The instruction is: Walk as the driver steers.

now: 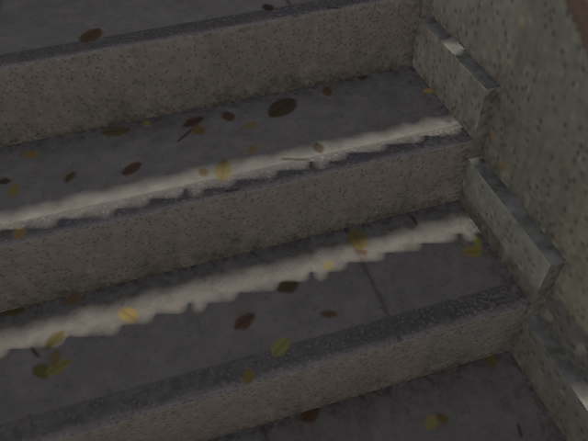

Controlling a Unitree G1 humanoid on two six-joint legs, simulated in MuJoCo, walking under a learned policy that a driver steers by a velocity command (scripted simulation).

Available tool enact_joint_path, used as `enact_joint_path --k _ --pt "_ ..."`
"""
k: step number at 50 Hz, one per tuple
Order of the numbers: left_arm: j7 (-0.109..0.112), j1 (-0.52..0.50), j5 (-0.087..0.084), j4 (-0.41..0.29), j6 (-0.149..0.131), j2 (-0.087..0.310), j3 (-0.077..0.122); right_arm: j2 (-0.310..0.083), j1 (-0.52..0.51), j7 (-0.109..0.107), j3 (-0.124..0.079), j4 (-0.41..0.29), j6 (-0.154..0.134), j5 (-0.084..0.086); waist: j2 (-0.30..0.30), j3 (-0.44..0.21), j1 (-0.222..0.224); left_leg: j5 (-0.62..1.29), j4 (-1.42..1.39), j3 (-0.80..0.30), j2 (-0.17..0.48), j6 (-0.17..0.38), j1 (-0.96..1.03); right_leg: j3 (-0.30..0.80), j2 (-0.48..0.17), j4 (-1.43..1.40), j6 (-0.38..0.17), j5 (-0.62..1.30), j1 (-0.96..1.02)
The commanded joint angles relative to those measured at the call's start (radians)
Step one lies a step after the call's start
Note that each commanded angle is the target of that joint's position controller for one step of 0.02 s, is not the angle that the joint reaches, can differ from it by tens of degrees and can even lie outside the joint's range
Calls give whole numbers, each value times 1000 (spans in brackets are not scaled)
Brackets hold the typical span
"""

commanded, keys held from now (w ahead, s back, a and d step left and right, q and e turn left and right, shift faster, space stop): no key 0.22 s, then w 0.18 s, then w+q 0.60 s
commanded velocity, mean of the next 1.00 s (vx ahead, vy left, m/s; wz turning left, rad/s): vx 0.28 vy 0.00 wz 0.18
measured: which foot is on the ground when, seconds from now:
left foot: up 0.00-0.22, down 0.24-0.50, up 0.52-0.82, down 0.84-1.00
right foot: down 0.00-0.86, up 0.88-1.00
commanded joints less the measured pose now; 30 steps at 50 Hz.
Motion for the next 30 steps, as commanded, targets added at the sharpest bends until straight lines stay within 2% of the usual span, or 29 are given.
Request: enact_joint_path --k 1,4,5,6,8,9,10,11,12,13,14,15,16,17,18,19,20,21,22,23,24,25,26,27,28,29,30 --pt "15 -77 5 -78 -24 67 13 -45 -52 -5 -21 -79 2 -18 -154 -24 7 56 224 -114 32 -38 -154 380 -281 -322 -189 147 90" --pt "20 -39 13 -47 -27 51 9 -12 47 -6 -21 -18 4 -16 -114 -55 -5 156 245 -84 14 -33 -69 275 -242 -282 -189 310 70" --pt "23 -34 4 -39 -21 51 12 8 43 -5 -14 -14 3 -16 -113 -45 -5 166 130 -69 21 -28 -54 243 -215 -283 -174 270 85" --pt "28 -38 3 -39 -16 46 13 32 4 -3 -1 -22 2 -22 -110 -33 6 161 -7 -54 23 -18 -22 226 -202 -287 -155 240 89" --pt "27 -14 11 -27 -13 45 18 32 -20 -3 1 -14 3 -11 -161 -18 32 76 -236 -24 6 -14 84 215 -195 -303 -144 234 92" --pt "27 11 7 -11 -11 42 19 27 -10 -1 -2 -4 3 -7 -190 -5 39 56 -360 -17 -1 -9 110 233 -195 -312 -148 181 116" --pt "27 26 -3 9 -9 27 18 24 22 1 -5 16 0 -8 -190 9 27 131 -527 -14 -1 6 160 246 -191 -309 -140 127 126" --pt "21 50 -14 39 -11 9 14 14 58 4 -7 48 -3 -21 -161 22 12 285 -664 -28 7 30 241 261 -189 -315 -113 101 99" --pt "9 98 -24 77 -20 20 17 -12 95 10 -12 69 -4 -32 -138 20 9 369 -702 -58 22 51 291 250 -160 -319 -82 -13 79" --pt "2 101 -34 87 -29 79 40 -79 119 12 -30 73 -3 -33 -110 32 29 303 -631 -21 7 81 295 209 -110 -287 -70 -177 44" --pt "-1 82 -37 81 -31 69 42 -123 121 18 -47 95 -6 -7 -12 35 29 83 -623 -17 -7 134 245 152 -59 -275 -50 -249 45" --pt "3 38 -44 90 -35 83 46 -99 128 24 -45 102 -11 5 25 73 -1 -45 -691 -72 8 179 165 106 -31 -213 -33 -263 53" --pt "6 8 -53 94 -43 75 49 -94 116 22 -42 109 -16 -3 77 104 -1 -108 -759 -136 45 216 163 65 -13 -137 -18 -221 16" --pt "8 4 -56 104 -50 52 46 -100 119 19 -43 112 -20 -8 135 112 -8 -175 -817 -216 88 256 204 17 14 -46 -2 -178 -46" --pt "7 3 -52 108 -59 37 44 -120 145 16 -51 121 -22 -3 179 114 -20 -249 -868 -314 149 305 259 -12 27 41 11 -151 -107" --pt "4 -7 -52 117 -68 34 45 -136 168 13 -57 129 -23 3 178 129 -37 -264 -900 -389 201 348 286 -8 21 89 14 -133 -149" --pt "-5 -5 -56 128 -77 23 43 -145 170 10 -60 130 -22 4 172 138 -38 -223 -909 -417 229 367 288 12 2 109 10 -125 -156" --pt "-9 10 -61 128 -84 21 39 -130 148 10 -56 129 -18 8 171 146 -18 -132 -903 -400 220 363 262 24 -8 23 0 -144 -103" --pt "-10 47 -59 145 -86 28 41 -116 94 12 -50 116 -15 11 163 154 18 -63 -879 -339 181 341 214 16 -10 -120 -12 -130 14" --pt "2 102 -47 169 -81 61 52 -94 59 10 -45 112 -11 5 130 154 47 25 -830 -280 126 318 149 -6 10 -231 -12 -82 141" --pt "12 227 -38 205 -71 116 76 -66 18 12 -35 106 -22 3 75 115 107 152 -663 -209 75 281 8 44 -31 -256 -16 22 350" --pt "18 402 -26 239 -73 229 117 -8 -43 17 -14 81 -49 7 -150 46 193 250 -287 -52 -58 209 -240 307 -187 -340 -64 1 591" --pt "22 538 -4 259 -64 286 134 33 14 25 -2 94 -79 13 -325 -90 224 91 134 -47 -106 136 -373 667 -402 -480 -200 -20 701" --pt "34 498 16 257 -64 212 108 -2 41 40 -18 118 -100 34 -188 -50 191 46 623 -169 -112 107 -492 713 -483 -491 -279 3 666" --pt "33 423 18 269 -61 162 86 28 -36 53 -5 77 -116 57 -154 49 153 88 933 -196 -93 119 -698 575 -472 -485 -268 45 653" --pt "25 376 17 280 -59 101 69 58 -72 52 13 38 -122 65 -123 100 120 119 1052 -189 -81 136 -804 434 -428 -456 -217 103 633" --pt "10 367 24 310 -57 31 43 76 -99 56 26 10 -122 58 -80 125 101 126 1155 -190 -79 153 -879 313 -385 -422 -172 244 620"
Keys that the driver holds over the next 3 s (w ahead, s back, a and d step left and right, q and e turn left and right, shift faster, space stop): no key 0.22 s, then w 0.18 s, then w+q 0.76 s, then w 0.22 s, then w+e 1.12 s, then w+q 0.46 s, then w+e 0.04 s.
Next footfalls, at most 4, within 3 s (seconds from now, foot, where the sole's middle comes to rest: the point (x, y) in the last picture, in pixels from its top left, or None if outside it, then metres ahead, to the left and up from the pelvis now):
0.24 left None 0.04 0.17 -0.76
0.84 left None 0.34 0.16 -0.59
1.32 right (261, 309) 0.65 0.09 -0.42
1.86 left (54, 184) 0.85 0.48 -0.25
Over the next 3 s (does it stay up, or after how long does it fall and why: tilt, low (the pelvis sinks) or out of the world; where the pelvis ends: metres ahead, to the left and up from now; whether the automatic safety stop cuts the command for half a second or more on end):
stays up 1.37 0.27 0.68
